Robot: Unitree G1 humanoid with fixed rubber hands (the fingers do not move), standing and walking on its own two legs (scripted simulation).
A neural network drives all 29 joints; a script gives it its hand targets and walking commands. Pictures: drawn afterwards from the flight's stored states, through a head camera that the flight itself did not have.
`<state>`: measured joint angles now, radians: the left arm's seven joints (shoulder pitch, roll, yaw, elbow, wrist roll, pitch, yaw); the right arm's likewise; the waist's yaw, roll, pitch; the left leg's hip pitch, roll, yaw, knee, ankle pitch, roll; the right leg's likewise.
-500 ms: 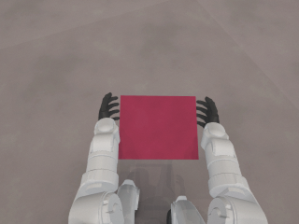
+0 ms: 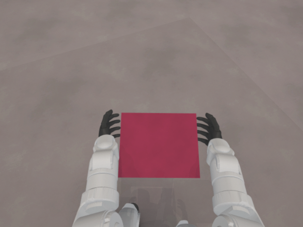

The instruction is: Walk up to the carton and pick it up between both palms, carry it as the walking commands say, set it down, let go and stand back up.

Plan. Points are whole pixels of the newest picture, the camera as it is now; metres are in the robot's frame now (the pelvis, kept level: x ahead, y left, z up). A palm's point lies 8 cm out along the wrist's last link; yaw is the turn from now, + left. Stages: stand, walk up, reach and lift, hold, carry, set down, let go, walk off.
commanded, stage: reach and lift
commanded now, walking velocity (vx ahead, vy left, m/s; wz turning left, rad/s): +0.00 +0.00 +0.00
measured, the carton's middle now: (157, 146) +0.36 +0.03 -0.11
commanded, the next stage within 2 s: none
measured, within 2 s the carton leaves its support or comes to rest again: neither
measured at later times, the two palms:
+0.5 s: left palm (103, 130) +0.33 +0.17 +0.05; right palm (230, 136) +0.34 -0.14 +0.06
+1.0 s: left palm (102, 124) +0.32 +0.16 +0.09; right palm (240, 132) +0.33 -0.14 +0.09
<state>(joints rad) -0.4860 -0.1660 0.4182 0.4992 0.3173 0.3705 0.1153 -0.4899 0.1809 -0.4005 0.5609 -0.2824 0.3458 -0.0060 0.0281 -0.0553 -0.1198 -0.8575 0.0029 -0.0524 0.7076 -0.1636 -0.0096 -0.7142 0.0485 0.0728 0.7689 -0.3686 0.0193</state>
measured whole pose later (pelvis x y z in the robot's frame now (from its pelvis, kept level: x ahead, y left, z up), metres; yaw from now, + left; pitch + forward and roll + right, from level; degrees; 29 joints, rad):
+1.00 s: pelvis +0.03 -0.01 +0.04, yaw -1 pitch -6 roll +0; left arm -0.35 -0.15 0.29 0.34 0.34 0.70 0.01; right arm -0.37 0.18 -0.30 0.42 -0.33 0.67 -0.03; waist 0.03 -0.05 -0.01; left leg -0.14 0.00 -0.02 0.33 -0.08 -0.01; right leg -0.01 0.01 0.11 0.38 -0.27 0.01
